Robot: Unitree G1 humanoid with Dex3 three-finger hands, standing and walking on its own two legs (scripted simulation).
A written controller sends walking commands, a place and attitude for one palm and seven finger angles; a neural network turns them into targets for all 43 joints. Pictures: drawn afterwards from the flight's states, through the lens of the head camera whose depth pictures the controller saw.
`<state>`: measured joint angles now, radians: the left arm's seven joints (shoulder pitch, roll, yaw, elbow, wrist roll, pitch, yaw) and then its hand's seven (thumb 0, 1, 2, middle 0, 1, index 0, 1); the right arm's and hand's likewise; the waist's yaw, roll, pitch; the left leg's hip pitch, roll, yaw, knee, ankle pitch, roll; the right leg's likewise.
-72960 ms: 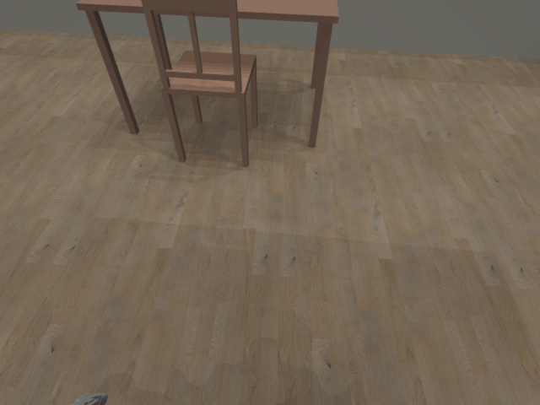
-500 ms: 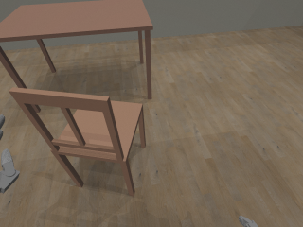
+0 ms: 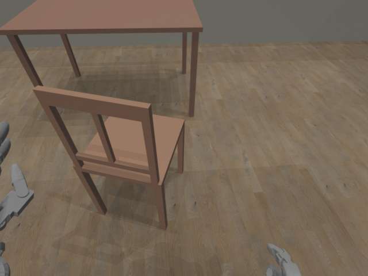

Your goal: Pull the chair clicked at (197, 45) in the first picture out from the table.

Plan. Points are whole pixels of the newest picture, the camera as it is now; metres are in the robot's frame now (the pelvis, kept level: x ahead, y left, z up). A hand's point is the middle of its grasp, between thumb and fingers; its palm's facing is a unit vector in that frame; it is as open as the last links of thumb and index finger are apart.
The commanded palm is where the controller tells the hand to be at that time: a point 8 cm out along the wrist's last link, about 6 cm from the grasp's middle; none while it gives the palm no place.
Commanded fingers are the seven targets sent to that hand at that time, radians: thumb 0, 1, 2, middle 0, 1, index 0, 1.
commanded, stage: let the arm hang, fingers relaxed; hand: left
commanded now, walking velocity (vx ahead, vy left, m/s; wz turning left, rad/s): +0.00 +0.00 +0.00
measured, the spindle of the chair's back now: (104, 138) +0.56 +0.32 -0.10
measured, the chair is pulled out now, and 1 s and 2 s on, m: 0.67 0.67 0.67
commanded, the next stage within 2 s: look to check the result in 1.12 s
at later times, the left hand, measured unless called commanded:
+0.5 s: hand out of the picture +0.03 +0.21 -0.17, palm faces +0.05 -0.98 -0.20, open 7.0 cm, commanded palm none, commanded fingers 0.00 0.90 0.90 -0.20 -0.30 -0.20 -0.30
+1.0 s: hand out of the picture -0.03 +0.17 -0.17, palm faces +0.05 -0.99 -0.15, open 7.4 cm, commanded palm none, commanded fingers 0.00 0.90 0.90 -0.20 -0.30 -0.20 -0.30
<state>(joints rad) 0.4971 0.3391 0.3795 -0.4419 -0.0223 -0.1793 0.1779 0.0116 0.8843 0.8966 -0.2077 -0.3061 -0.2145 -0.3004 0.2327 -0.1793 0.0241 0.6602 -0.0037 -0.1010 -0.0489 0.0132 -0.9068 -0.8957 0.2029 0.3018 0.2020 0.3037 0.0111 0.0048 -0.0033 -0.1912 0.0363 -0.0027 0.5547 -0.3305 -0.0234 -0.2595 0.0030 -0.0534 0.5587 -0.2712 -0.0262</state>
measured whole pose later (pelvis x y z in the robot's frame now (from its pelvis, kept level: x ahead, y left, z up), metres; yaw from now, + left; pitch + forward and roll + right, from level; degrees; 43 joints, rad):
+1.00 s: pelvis -0.01 +0.02 +0.01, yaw -1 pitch -3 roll +0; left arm 0.33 0.09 0.01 1.11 0.01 0.02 0.03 0.00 0.90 0.90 -0.20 -0.30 -0.20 -0.30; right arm 0.36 -0.11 0.00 1.09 -0.02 0.00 -0.03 0.00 -0.91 -0.90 0.20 0.30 0.20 0.30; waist 0.01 0.01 0.05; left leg -0.14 0.00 0.02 0.46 -0.27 0.01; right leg -0.22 -0.03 -0.03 0.46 -0.20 0.01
